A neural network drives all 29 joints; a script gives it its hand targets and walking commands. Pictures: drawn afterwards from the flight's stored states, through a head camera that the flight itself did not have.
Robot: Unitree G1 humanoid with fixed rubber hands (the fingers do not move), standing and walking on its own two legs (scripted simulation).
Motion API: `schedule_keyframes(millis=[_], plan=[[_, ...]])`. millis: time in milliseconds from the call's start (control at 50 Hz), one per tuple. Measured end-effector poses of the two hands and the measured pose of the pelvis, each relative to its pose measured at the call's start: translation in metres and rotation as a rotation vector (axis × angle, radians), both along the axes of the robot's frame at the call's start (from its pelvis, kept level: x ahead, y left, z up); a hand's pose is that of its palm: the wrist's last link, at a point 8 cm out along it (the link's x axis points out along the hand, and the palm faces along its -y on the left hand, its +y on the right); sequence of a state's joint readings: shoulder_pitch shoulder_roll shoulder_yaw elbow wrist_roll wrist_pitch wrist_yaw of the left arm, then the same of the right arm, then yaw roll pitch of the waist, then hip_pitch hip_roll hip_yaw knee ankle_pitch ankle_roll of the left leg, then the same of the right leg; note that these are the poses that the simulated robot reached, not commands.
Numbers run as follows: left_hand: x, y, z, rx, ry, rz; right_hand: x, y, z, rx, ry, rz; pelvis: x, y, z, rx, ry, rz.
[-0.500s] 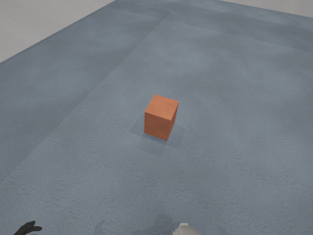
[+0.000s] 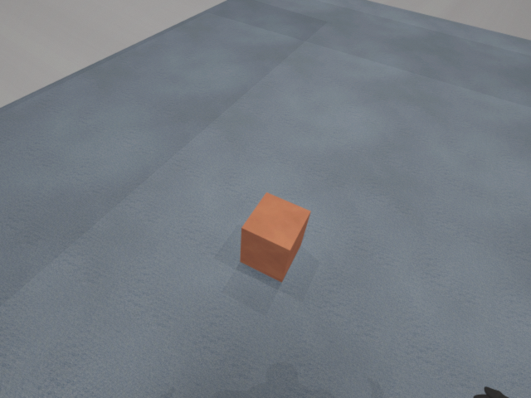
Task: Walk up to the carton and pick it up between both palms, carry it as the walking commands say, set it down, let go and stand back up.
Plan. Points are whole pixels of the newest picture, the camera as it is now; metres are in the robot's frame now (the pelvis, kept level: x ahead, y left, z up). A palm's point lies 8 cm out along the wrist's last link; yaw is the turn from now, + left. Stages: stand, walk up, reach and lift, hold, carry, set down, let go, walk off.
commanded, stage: walk up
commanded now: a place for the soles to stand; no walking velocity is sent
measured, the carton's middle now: (274, 237) +0.82 -0.08 -0.63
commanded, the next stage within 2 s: none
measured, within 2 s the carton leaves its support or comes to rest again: neither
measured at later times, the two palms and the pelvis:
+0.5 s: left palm (121, 325) +0.25 +0.23 -0.07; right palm (516, 319) +0.28 -0.46 -0.07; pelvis +0.19 -0.12 +0.01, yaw +1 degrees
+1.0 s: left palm (205, 226) +0.45 +0.12 -0.06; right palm (525, 248) +0.45 -0.57 -0.08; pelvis +0.37 -0.23 +0.00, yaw +3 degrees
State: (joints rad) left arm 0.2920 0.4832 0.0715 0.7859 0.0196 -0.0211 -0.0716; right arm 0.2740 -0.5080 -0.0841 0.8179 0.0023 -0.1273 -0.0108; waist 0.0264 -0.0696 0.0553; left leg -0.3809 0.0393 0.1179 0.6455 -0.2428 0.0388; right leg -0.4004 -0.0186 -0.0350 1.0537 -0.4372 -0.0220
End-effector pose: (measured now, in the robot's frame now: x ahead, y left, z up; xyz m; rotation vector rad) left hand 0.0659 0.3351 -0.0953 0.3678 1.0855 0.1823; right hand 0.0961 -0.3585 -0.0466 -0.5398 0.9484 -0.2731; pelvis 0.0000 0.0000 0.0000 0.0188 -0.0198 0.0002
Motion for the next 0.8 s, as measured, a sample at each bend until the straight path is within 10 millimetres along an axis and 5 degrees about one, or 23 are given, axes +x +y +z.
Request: schedule_keyframes(millis=[120,240,300,420,540,640,800], plan=[[0.098,-0.041,0.01,-0.028,-0.073,-0.087,0.003,-0.047,0.011,-0.04,0.038,-0.067,0.044,-0.029,0.004,0.014,0.0,-0.017],[0.182,-0.075,0.025,0.032,-0.156,-0.119,0.026,-0.101,-0.015,-0.022,0.1,-0.109,0.096,-0.076,-0.009,-0.002,-0.001,-0.019],[0.193,-0.086,0.031,0.062,-0.177,-0.079,0.059,-0.108,-0.029,0.012,0.117,-0.102,0.117,-0.093,-0.01,-0.016,0.004,-0.008],[0.186,-0.099,0.037,0.072,-0.111,0.014,0.138,-0.098,-0.03,0.085,0.119,0.004,0.161,-0.113,0.005,-0.029,0.012,0.015],[0.195,-0.109,0.014,0.035,-0.027,0.046,0.211,-0.104,-0.019,0.058,0.07,0.061,0.211,-0.122,0.0,-0.024,0.005,0.021],[0.25,-0.138,0.0,0.006,-0.015,-0.003,0.233,-0.138,-0.001,-0.009,0.021,-0.006,0.244,-0.138,-0.001,0.007,-0.001,0.011],[0.362,-0.189,0.017,0.002,-0.106,-0.087,0.246,-0.203,-0.002,-0.026,0.076,-0.069,0.3,-0.183,-0.001,0.002,0.0,0.002]])
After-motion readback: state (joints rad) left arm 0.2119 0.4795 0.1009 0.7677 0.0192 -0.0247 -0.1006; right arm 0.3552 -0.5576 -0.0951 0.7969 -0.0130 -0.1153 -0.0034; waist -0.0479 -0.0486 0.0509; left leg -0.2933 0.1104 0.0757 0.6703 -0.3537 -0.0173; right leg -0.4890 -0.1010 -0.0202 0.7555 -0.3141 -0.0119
